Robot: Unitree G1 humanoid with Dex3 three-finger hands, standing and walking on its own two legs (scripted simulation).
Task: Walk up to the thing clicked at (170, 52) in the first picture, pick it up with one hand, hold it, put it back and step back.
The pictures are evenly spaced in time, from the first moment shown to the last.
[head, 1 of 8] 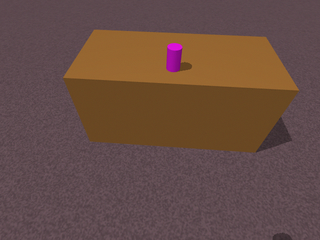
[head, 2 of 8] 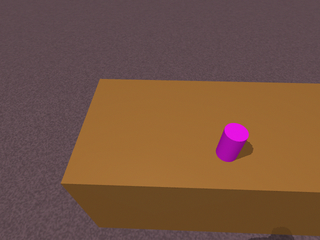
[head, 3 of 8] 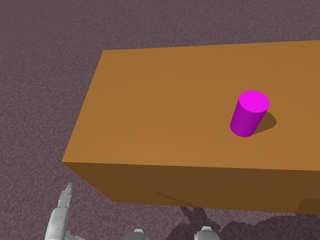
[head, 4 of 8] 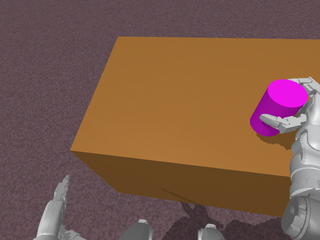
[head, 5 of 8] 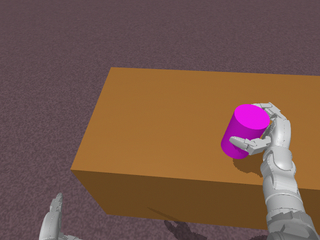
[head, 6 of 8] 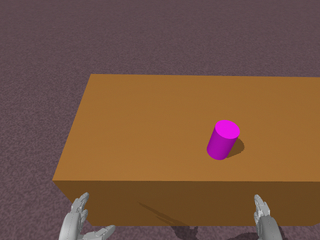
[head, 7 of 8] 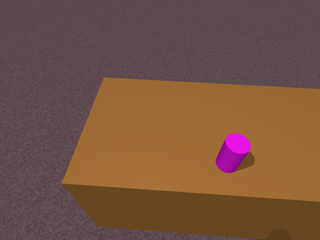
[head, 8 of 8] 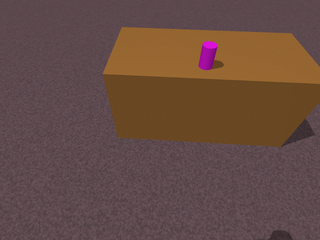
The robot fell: no
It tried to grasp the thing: yes
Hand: right
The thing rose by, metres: 0.23
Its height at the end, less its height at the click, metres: +0.00
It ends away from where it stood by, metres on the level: 0.03
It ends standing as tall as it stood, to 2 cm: yes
